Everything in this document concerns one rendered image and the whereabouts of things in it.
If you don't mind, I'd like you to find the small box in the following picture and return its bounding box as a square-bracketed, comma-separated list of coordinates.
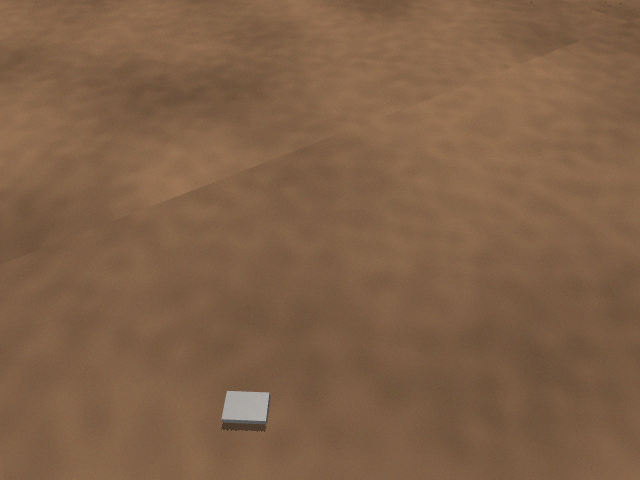
[222, 391, 271, 424]

